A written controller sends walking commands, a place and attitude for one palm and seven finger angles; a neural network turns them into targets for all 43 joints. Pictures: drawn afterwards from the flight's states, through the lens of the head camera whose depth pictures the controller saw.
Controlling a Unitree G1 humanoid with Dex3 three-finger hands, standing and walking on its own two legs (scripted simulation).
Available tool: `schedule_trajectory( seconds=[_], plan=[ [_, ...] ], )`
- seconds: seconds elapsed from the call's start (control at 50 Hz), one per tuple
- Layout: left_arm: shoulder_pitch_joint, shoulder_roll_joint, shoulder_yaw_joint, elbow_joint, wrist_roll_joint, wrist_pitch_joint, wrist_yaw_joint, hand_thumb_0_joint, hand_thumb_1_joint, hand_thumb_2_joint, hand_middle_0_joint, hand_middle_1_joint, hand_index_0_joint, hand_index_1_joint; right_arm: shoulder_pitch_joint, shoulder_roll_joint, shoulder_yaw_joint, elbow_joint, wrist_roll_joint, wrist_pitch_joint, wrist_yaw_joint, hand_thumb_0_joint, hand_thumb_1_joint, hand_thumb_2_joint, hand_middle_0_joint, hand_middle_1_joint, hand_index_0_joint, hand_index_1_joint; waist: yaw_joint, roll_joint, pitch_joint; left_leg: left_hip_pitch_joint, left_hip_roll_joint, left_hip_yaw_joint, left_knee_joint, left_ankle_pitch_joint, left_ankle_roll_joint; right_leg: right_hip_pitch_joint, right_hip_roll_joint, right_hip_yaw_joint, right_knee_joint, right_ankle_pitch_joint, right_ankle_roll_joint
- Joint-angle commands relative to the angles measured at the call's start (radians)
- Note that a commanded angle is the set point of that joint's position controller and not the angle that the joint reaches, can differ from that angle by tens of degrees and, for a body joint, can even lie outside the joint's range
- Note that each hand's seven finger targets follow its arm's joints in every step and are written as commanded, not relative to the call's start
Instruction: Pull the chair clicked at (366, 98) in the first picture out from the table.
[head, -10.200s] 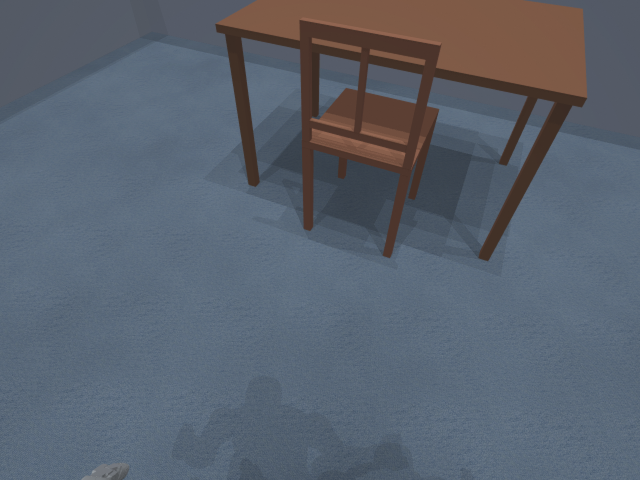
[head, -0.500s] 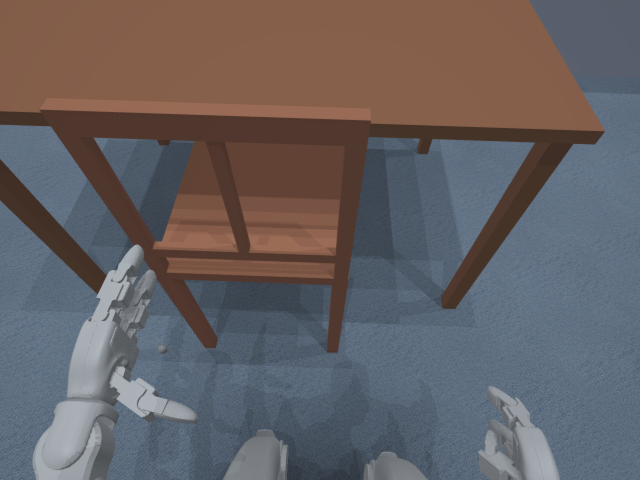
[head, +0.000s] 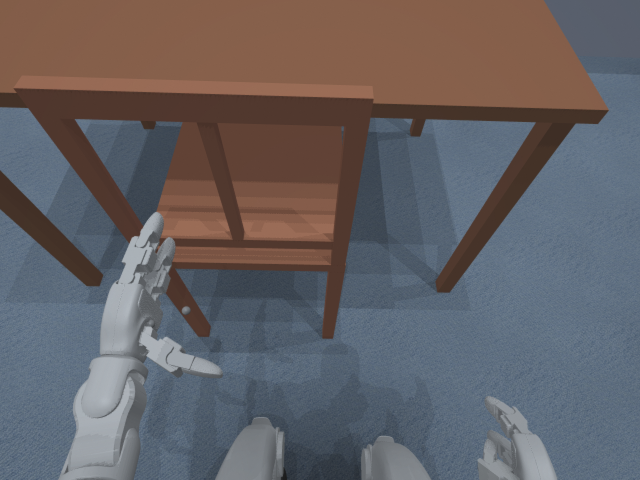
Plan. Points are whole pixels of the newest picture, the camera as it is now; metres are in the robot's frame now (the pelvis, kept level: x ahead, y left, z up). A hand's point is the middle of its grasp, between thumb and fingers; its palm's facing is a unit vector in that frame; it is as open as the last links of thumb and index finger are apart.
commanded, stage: aim the fingers beside a spindle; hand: left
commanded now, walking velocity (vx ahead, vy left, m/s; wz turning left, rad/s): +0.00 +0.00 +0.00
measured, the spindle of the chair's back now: (225, 187) +0.51 +0.16 +0.00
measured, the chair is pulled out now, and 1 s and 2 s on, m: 0.00 0.00 0.00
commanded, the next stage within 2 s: push the fingers through the gap in 1.26 s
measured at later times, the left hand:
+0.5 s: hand (221, 281) +0.35 +0.14 +0.01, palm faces +0.00 -1.00 -0.02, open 16.9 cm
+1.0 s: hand (227, 274) +0.37 +0.14 +0.00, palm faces +0.03 -1.00 -0.04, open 16.9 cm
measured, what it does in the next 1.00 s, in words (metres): stands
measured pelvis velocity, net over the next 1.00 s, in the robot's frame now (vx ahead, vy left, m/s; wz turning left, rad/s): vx -0.01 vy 0.00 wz -0.01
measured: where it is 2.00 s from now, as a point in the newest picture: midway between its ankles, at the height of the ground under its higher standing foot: outside the picture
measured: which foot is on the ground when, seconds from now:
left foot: down 0.00-1.00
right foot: down 0.00-1.00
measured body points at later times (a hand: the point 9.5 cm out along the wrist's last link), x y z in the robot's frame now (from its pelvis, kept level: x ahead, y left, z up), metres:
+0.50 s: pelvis +0.00 +0.01 -0.01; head +0.10 +0.02 +0.42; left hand +0.35 +0.20 +0.01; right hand +0.14 -0.24 -0.12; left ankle +0.04 +0.11 -0.64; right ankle +0.00 -0.11 -0.64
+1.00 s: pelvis -0.01 +0.00 -0.02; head +0.11 +0.00 +0.41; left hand +0.36 +0.19 +0.00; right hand +0.12 -0.26 -0.14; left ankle +0.04 +0.11 -0.64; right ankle +0.00 -0.11 -0.64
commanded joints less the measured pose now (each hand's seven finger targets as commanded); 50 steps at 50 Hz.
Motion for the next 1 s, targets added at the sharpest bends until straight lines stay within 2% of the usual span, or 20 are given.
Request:
schedule_trajectory(
  seconds=[0.0,0.08,0.12,0.2,0.24,0.3,0.34,0.4,0.42,0.48,0.52,0.6,0.76,0.78,0.8,0.86,0.9,0.92,0.94,0.98],
  plan=[
    [-0.151,0.136,0.066,-0.175,-0.002,-0.071,0.026,0.000,-0.500,0.300,-0.060,-0.080,-0.060,-0.080,-0.004,-0.138,-0.051,-0.136,-0.003,-0.027,-0.002,0.000,-0.900,-0.900,0.200,0.300,0.200,0.300,-0.004,0.005,-0.310,0.276,-0.018,-0.042,-0.147,0.238,0.005,0.088,0.014,0.037,-0.161,0.262,-0.006],
    [-0.250,0.117,0.034,-0.153,0.012,-0.076,0.039,0.000,-0.500,0.300,-0.060,-0.080,-0.060,-0.080,-0.001,-0.142,-0.050,-0.130,-0.005,-0.012,0.000,0.000,-0.900,-0.900,0.200,0.300,0.200,0.300,-0.022,0.005,-0.318,0.271,-0.015,-0.050,-0.133,0.213,0.006,0.046,0.017,0.033,-0.149,0.229,-0.006],
    [-0.290,0.096,0.007,-0.161,0.021,-0.080,0.045,0.000,-0.500,0.300,-0.060,-0.080,-0.060,-0.080,0.002,-0.140,-0.052,-0.128,-0.006,-0.008,0.002,0.000,-0.900,-0.900,0.200,0.300,0.200,0.300,-0.023,0.041,-0.342,0.305,-0.012,-0.055,-0.131,0.234,0.001,0.025,0.015,0.029,-0.139,0.236,-0.009],
    [-0.331,0.097,0.001,-0.120,0.036,-0.077,0.065,0.000,-0.500,0.300,-0.060,-0.080,-0.060,-0.080,0.010,-0.145,-0.053,-0.120,-0.007,0.006,0.005,0.000,-0.900,-0.900,0.200,0.300,0.200,0.300,-0.026,0.026,-0.347,0.310,-0.009,-0.066,-0.124,0.237,-0.002,-0.003,0.015,0.023,-0.128,0.228,-0.011],
    [-0.359,0.067,-0.027,-0.118,0.045,-0.077,0.079,0.000,-0.500,0.300,-0.060,-0.080,-0.060,-0.080,0.013,-0.142,-0.054,-0.119,-0.009,0.013,0.009,0.000,-0.900,-0.900,0.200,0.300,0.200,0.300,-0.028,0.038,-0.368,0.331,-0.007,-0.071,-0.121,0.246,-0.005,-0.022,0.015,0.018,-0.118,0.227,-0.012],
    [-0.367,0.082,-0.008,-0.082,0.062,-0.075,0.107,0.000,-0.500,0.300,-0.060,-0.080,-0.060,-0.080,0.020,-0.144,-0.054,-0.117,-0.012,0.030,0.015,0.000,-0.900,-0.900,0.200,0.300,0.200,0.300,-0.021,0.024,-0.367,0.324,-0.008,-0.075,-0.119,0.261,-0.008,-0.025,0.016,0.016,-0.110,0.236,-0.014],
    [-0.399,0.057,-0.033,-0.094,0.069,-0.082,0.123,0.000,-0.500,0.300,-0.060,-0.080,-0.060,-0.080,0.017,-0.139,-0.056,-0.118,-0.014,0.039,0.021,0.000,-0.900,-0.900,0.200,0.300,0.200,0.300,-0.022,0.034,-0.397,0.338,-0.008,-0.073,-0.110,0.277,-0.009,-0.028,0.015,0.018,-0.102,0.248,-0.014],
    [-0.380,0.085,0.005,-0.055,0.079,-0.086,0.143,0.000,-0.500,0.300,-0.060,-0.080,-0.060,-0.080,0.023,-0.140,-0.056,-0.119,-0.017,0.056,0.026,0.000,-0.900,-0.900,0.200,0.300,0.200,0.300,-0.016,0.003,-0.393,0.307,-0.009,-0.066,-0.102,0.279,-0.007,-0.012,0.018,0.021,-0.098,0.262,-0.013],
    [-0.405,0.066,-0.017,-0.060,0.081,-0.091,0.146,0.000,-0.500,0.300,-0.060,-0.080,-0.060,-0.080,0.021,-0.136,-0.054,-0.119,-0.017,0.061,0.029,0.000,-0.900,-0.900,0.200,0.300,0.200,0.300,-0.023,0.009,-0.390,0.301,-0.011,-0.063,-0.098,0.279,-0.006,-0.014,0.017,0.022,-0.096,0.268,-0.013],
    [-0.424,0.092,0.012,-0.018,0.084,-0.099,0.154,0.000,-0.500,0.300,-0.060,-0.080,-0.060,-0.080,0.026,-0.138,-0.054,-0.114,-0.019,0.073,0.031,0.000,-0.900,-0.900,0.200,0.300,0.200,0.300,-0.023,-0.007,-0.377,0.256,-0.015,-0.055,-0.087,0.254,-0.003,-0.002,0.021,0.030,-0.095,0.264,-0.014],
    [-0.492,0.057,-0.028,-0.009,0.088,-0.109,0.150,0.000,-0.500,0.300,-0.060,-0.080,-0.060,-0.080,0.025,-0.135,-0.053,-0.108,-0.019,0.078,0.031,0.000,-0.900,-0.900,0.200,0.300,0.200,0.300,-0.042,0.012,-0.374,0.260,-0.014,-0.054,-0.077,0.237,-0.003,-0.036,0.018,0.032,-0.092,0.250,-0.012],
    [-0.542,0.052,-0.033,-0.009,0.084,-0.124,0.151,0.000,-0.500,0.300,-0.060,-0.080,-0.060,-0.080,0.039,-0.139,-0.059,-0.096,-0.021,0.080,0.032,0.000,-0.900,-0.900,0.200,0.300,0.200,0.300,-0.044,0.027,-0.434,0.293,-0.012,-0.061,-0.060,0.269,-0.005,-0.048,0.018,0.031,-0.078,0.266,-0.013],
    [-0.479,0.086,0.012,0.040,0.088,-0.111,0.162,0.000,-0.500,0.300,-0.060,-0.080,-0.060,-0.080,0.042,-0.135,-0.059,-0.104,-0.018,0.106,0.037,0.000,-0.900,-0.900,0.200,0.300,0.200,0.300,-0.026,-0.014,-0.430,0.237,-0.018,-0.040,-0.060,0.267,0.001,0.012,0.019,0.046,-0.084,0.305,-0.010],
    [-0.489,0.114,0.037,0.036,0.088,-0.113,0.165,0.000,-0.500,0.300,-0.060,-0.080,-0.060,-0.080,0.045,-0.138,-0.058,-0.107,-0.018,0.107,0.035,0.000,-0.900,-0.900,0.200,0.300,0.200,0.300,-0.024,-0.013,-0.427,0.228,-0.018,-0.040,-0.058,0.265,0.002,0.016,0.020,0.047,-0.080,0.306,-0.010],
    [-0.499,0.105,0.027,0.014,0.088,-0.118,0.164,0.000,-0.500,0.300,-0.060,-0.080,-0.060,-0.080,0.041,-0.133,-0.056,-0.109,-0.018,0.108,0.036,0.000,-0.900,-0.900,0.200,0.300,0.200,0.300,-0.022,0.006,-0.437,0.231,-0.020,-0.036,-0.059,0.264,0.002,0.022,0.018,0.051,-0.081,0.307,-0.010],
    [-0.523,0.094,0.014,0.030,0.085,-0.127,0.160,0.000,-0.500,0.300,-0.060,-0.080,-0.060,-0.080,0.037,-0.130,-0.053,-0.106,-0.017,0.107,0.033,0.000,-0.900,-0.900,0.200,0.300,0.200,0.300,-0.039,-0.025,-0.405,0.194,-0.021,-0.032,-0.055,0.221,0.005,0.023,0.020,0.058,-0.091,0.282,-0.005],
    [-0.568,0.094,0.008,0.032,0.081,-0.136,0.151,0.000,-0.500,0.300,-0.060,-0.080,-0.060,-0.080,0.040,-0.133,-0.053,-0.094,-0.017,0.102,0.030,0.000,-0.900,-0.900,0.200,0.300,0.200,0.300,-0.051,-0.006,-0.400,0.201,-0.020,-0.033,-0.047,0.214,0.008,0.002,0.019,0.060,-0.093,0.272,-0.005],
    [-0.549,0.107,0.026,0.047,0.078,-0.138,0.148,0.000,-0.500,0.300,-0.060,-0.080,-0.060,-0.080,0.042,-0.135,-0.055,-0.094,-0.016,0.100,0.029,0.000,-0.900,-0.900,0.200,0.300,0.200,0.300,-0.040,-0.011,-0.406,0.199,-0.021,-0.034,-0.049,0.207,0.005,0.007,0.019,0.061,-0.093,0.262,-0.007],
    [-0.559,0.083,-0.002,0.045,0.076,-0.139,0.139,0.000,-0.500,0.300,-0.060,-0.080,-0.060,-0.080,0.038,-0.133,-0.054,-0.095,-0.017,0.097,0.028,0.000,-0.900,-0.900,0.200,0.300,0.200,0.300,-0.049,-0.003,-0.407,0.201,-0.022,-0.032,-0.048,0.203,0.006,0.005,0.019,0.062,-0.096,0.261,-0.006],
    [-0.533,0.087,-0.001,0.042,0.071,-0.138,0.129,0.000,-0.500,0.300,-0.060,-0.080,-0.060,-0.080,0.045,-0.137,-0.058,-0.096,-0.014,0.092,0.027,0.000,-0.900,-0.900,0.200,0.300,0.200,0.300,-0.042,0.001,-0.428,0.218,-0.020,-0.034,-0.046,0.237,0.007,0.016,0.021,0.060,-0.090,0.293,-0.009]
  ],
)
